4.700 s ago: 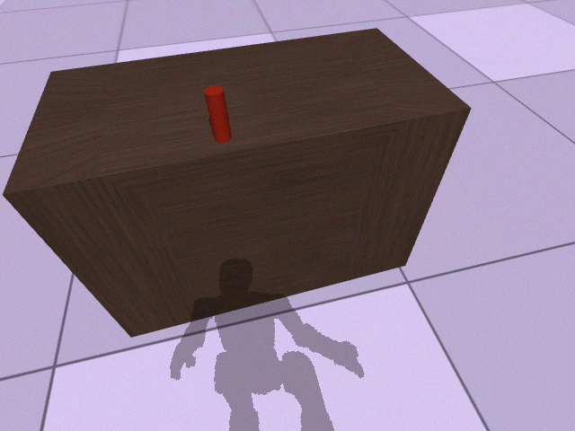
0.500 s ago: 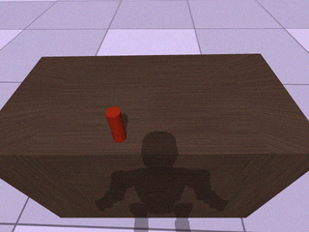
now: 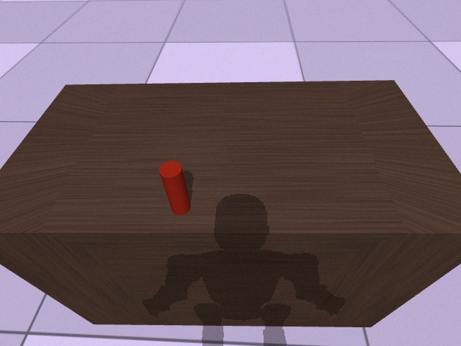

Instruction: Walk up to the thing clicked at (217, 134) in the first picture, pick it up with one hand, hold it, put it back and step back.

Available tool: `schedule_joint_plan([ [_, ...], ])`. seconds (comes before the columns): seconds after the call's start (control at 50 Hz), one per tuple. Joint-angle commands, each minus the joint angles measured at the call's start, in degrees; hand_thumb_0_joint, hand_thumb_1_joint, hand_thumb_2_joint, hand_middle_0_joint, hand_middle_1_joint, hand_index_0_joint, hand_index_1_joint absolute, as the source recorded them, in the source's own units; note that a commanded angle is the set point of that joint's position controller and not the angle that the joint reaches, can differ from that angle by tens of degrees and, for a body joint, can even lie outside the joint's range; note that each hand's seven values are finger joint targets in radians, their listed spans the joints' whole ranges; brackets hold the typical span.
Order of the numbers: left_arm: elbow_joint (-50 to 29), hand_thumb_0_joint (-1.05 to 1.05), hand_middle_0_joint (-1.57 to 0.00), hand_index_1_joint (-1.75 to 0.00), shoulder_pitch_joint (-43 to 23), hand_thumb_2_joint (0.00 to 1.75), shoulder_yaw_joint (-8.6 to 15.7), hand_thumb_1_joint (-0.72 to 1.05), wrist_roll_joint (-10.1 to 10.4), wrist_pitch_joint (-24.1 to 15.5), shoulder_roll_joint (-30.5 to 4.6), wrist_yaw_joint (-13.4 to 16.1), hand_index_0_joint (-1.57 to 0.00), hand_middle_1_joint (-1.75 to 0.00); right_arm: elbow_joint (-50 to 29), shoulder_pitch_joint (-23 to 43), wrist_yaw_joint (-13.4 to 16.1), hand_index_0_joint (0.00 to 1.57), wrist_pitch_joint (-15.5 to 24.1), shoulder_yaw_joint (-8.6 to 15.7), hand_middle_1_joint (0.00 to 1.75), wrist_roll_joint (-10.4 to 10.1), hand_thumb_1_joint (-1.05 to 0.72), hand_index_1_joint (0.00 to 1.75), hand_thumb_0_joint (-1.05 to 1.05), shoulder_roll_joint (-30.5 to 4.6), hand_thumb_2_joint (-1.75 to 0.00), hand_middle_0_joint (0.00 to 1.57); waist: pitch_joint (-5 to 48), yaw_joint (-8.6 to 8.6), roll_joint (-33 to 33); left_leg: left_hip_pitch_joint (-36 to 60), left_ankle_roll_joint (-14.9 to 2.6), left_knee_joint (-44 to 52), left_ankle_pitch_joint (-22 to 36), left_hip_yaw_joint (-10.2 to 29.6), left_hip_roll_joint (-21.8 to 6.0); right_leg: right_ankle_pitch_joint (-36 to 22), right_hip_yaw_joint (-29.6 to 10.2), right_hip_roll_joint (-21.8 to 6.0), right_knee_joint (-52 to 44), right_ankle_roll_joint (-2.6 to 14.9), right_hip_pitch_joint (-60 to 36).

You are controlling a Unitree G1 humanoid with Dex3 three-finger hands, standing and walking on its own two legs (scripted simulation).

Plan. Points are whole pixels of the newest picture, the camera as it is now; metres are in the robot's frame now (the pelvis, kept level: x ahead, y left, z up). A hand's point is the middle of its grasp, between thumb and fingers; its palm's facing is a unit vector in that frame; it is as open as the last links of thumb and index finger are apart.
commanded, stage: stand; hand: left
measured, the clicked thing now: (176, 189) +0.41 +0.14 +0.03
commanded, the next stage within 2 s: none
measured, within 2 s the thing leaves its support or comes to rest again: neither
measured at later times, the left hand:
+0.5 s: hand out of the picture +0.07 +0.25 -0.16, palm faces -0.03 -0.94 -0.34, open 7.4 cm
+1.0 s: hand out of the picture +0.08 +0.25 -0.16, palm faces -0.03 -0.94 -0.34, open 7.4 cm
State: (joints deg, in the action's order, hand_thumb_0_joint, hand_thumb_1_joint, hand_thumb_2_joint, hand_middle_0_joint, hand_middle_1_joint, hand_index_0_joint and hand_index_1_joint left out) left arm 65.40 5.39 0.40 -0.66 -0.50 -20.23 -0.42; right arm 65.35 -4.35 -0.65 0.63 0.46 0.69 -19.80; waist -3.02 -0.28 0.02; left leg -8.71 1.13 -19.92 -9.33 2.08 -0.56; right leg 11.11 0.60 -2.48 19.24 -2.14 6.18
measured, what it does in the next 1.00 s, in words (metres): stands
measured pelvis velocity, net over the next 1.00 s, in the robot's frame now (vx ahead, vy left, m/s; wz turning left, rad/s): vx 0.01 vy -0.01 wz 0.00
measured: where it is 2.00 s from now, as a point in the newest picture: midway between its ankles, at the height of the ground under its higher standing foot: outside the picture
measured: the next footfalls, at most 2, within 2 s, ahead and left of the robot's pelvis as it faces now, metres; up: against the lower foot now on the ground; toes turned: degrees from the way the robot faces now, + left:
none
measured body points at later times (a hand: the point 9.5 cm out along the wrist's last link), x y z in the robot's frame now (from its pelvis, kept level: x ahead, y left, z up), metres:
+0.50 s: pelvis +0.00 +0.00 +0.00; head +0.01 +0.00 +0.45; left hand +0.08 +0.30 -0.13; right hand +0.08 -0.31 -0.13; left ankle +0.02 +0.13 -0.75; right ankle -0.01 -0.14 -0.75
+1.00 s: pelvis +0.01 -0.01 +0.00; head +0.02 -0.01 +0.45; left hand +0.08 +0.30 -0.13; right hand +0.08 -0.31 -0.13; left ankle +0.02 +0.13 -0.75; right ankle -0.01 -0.14 -0.75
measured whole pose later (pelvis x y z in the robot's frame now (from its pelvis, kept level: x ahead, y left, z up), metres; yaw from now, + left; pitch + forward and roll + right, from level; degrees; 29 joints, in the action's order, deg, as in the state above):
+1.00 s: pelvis +0.01 -0.01 +0.00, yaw +0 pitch -2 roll +0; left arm 64.2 6.7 -0.2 -0.5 -0.2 -20.4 -0.5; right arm 64.9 -6.0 -0.5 0.5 -0.1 0.6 -20.3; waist -3.2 -0.2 -0.1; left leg -8.0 1.7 -19.7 -9.8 2.1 -1.2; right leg 11.7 0.6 -1.9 19.5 -1.6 5.7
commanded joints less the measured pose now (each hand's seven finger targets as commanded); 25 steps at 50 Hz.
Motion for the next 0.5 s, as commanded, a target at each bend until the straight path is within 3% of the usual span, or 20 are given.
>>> schedule_joint_plan([
  [0.0,-3.45,0.00,-0.20,-0.30,-1.62,0.90,2.15,0.90,0.04,-1.35,-12.08,0.83,-0.20,-0.30,-3.46,2.18,0.75,0.20,1.00,2.05,0.30,-0.30,-0.90,0.30,0.00,-12.43,-0.90,0.20,5.02,0.28,-0.07,2.46,-1.91,2.67,8.28,4.70,-6.13,-5.92,-4.06,-5.08,-3.42,2.47,0.02],
  [0.18,-3.86,0.00,-0.20,-0.30,-0.80,0.90,1.99,0.90,0.05,-1.31,-12.03,0.76,-0.20,-0.30,-4.01,2.34,0.91,0.20,1.00,1.80,0.30,-0.28,-0.90,0.30,0.00,-12.86,-0.90,0.20,5.73,0.09,-1.20,2.30,-2.04,2.26,9.75,4.02,-6.27,-8.97,-4.13,-5.36,-3.38,2.47,-1.60],
  [0.36,-4.09,0.00,-0.20,-0.30,-0.87,0.90,1.92,0.90,0.04,-1.14,-12.35,0.77,-0.20,-0.30,-3.72,1.31,0.93,0.20,1.00,1.66,0.30,-0.34,-0.90,0.30,0.00,-12.89,-0.90,0.20,4.59,0.24,-0.72,1.25,-1.85,3.19,8.53,4.23,-6.30,-7.38,-4.06,-5.14,-3.34,2.60,-1.58],
  [0.48,-4.11,0.00,-0.20,-0.30,-0.84,0.90,1.93,0.90,-0.21,-0.95,-12.42,0.69,-0.20,-0.30,-3.81,1.18,0.86,0.20,0.78,1.72,0.30,-0.28,-0.90,0.30,0.00,-12.94,-0.90,0.20,2.95,0.36,-0.44,-0.04,-1.68,4.61,1.31,4.69,-6.00,-1.76,-3.94,-4.72,-3.84,2.78,0.20],
])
